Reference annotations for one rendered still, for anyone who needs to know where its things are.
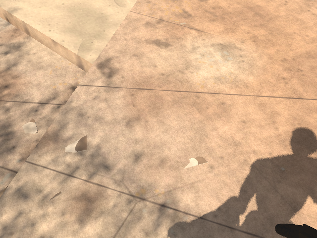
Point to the robot right hand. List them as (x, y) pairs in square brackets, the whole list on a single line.
[(295, 230)]

